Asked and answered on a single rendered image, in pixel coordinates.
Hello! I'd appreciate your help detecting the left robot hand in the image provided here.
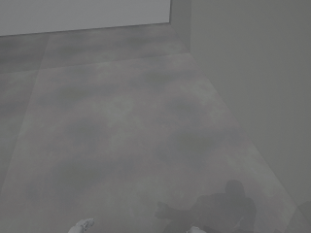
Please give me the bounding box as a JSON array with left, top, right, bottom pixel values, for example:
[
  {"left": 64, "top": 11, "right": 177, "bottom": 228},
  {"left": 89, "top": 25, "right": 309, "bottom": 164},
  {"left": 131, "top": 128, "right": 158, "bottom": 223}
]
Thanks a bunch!
[{"left": 68, "top": 218, "right": 95, "bottom": 233}]

